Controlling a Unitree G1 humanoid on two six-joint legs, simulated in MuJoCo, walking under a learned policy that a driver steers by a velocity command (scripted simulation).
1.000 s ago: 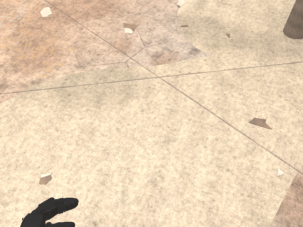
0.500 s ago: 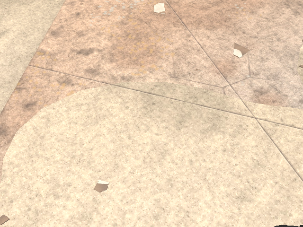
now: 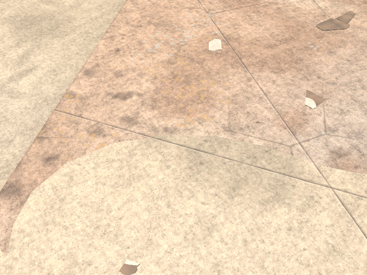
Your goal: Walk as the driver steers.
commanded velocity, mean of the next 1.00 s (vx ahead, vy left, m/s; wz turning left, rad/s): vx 0.08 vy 0.00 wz -0.20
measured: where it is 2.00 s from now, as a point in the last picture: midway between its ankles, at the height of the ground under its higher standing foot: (203, 242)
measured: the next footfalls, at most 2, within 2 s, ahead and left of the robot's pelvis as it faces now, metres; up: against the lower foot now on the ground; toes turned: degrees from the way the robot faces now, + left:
right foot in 0.46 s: +0.04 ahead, -0.17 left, +0.00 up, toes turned -17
left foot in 1.12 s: +0.21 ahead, +0.06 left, +0.00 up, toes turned -4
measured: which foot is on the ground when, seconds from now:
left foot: down 0.00-0.46, up 0.48-1.00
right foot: down 0.00-0.18, up 0.20-0.44, down 0.46-1.00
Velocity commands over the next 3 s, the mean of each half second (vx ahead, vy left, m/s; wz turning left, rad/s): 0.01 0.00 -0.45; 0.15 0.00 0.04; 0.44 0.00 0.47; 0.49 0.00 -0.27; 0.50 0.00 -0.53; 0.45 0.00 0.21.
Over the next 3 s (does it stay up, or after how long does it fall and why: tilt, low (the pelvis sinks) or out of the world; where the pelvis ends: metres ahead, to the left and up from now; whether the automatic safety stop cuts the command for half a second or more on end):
stays up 1.09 -0.22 0.01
